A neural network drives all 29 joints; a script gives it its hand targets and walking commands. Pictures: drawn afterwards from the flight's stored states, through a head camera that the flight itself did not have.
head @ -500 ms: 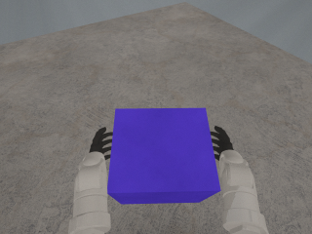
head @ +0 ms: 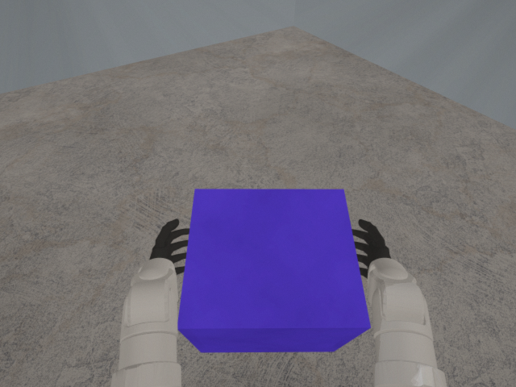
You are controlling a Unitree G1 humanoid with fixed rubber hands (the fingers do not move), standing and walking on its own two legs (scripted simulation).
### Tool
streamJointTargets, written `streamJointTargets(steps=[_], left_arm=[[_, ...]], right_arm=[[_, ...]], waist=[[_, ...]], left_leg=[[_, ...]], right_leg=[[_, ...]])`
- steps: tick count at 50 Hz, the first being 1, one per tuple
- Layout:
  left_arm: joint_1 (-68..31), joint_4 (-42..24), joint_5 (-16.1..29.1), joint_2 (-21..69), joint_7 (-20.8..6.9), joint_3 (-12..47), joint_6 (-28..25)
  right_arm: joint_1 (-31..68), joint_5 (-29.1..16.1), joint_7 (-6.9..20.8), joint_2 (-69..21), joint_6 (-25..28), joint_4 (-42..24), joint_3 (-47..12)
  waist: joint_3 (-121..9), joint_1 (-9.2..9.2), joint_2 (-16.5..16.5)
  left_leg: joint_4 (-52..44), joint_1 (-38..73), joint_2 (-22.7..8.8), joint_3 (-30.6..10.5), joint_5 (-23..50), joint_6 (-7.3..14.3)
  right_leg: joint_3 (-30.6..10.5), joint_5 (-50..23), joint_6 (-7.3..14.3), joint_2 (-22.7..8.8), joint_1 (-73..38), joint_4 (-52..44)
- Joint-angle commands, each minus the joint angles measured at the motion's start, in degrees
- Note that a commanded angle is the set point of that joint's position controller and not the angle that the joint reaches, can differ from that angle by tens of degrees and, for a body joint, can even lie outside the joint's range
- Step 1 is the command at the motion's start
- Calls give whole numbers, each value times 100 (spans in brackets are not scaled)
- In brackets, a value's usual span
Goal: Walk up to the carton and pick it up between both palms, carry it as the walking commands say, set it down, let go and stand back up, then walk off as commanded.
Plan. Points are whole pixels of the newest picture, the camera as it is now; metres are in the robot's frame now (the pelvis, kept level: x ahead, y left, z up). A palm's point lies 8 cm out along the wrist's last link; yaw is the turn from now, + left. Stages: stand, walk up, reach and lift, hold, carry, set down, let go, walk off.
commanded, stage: reach and lift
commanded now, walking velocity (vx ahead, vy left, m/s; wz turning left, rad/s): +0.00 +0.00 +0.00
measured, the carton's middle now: (268, 275) +0.31 +0.00 -0.03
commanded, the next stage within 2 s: hold in 0.78 s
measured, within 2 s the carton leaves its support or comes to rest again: neither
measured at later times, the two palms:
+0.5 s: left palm (166, 269) +0.28 +0.17 +0.04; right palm (383, 271) +0.28 -0.17 +0.04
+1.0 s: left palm (165, 272) +0.27 +0.17 +0.04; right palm (384, 275) +0.27 -0.17 +0.04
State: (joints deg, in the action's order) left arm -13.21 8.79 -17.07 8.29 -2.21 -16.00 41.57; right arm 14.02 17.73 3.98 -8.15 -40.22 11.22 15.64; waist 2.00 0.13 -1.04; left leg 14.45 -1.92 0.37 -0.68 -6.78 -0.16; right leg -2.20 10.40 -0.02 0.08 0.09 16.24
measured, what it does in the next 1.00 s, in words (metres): stands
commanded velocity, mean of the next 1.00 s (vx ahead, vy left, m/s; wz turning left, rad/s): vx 0.00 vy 0.00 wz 0.00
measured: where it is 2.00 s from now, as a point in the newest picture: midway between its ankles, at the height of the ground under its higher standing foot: outside the picture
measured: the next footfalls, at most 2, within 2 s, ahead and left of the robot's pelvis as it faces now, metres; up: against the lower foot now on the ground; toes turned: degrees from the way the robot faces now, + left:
none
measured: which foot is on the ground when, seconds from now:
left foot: down 0.00-1.00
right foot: down 0.00-1.00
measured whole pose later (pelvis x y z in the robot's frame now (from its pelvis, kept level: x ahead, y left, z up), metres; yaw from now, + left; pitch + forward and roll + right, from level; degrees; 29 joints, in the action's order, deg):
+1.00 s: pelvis +0.00 +0.00 +0.00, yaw +0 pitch -7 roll +0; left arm -11.0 7.3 -16.5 7.9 -2.2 -13.9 42.1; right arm 11.2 16.9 3.5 -7.9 -41.7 8.0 14.1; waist 2.2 -0.7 -0.8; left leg 15.7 -2.0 0.2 -1.2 -7.2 -0.3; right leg -1.9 10.5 0.1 0.3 -0.3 16.8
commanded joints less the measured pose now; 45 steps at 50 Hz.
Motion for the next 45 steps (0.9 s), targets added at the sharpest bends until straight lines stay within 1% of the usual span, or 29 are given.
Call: streamJointTargets(steps=[1,20,35,45], left_arm=[[-2680,-141,1477,4673,-1349,3262,-147],[-2400,-403,1491,4493,-1301,3354,-148],[-2384,-436,1506,4424,-1324,3380,-156],[-2379,-407,1509,4477,-1339,3384,-136]], right_arm=[[2836,-1452,1336,-4312,187,-283,-3185],[2459,-1474,1245,-4218,98,-597,-3262],[2389,-1493,1228,-4249,80,-633,-3281],[2399,-1505,1256,-4276,68,-611,-3280]], waist=[[-1436,-17,96],[-1366,-79,65],[-1271,-71,39],[-1267,-73,54]], left_leg=[[47,949,505,-202,1123,-7],[49,936,524,-221,1106,4],[72,792,532,-191,813,23],[84,764,523,-195,768,15]], right_leg=[[-102,-963,1,530,309,-255],[-108,-1159,-58,535,205,-242],[-109,-934,-54,512,254,-236],[-106,-861,-31,513,293,-239]])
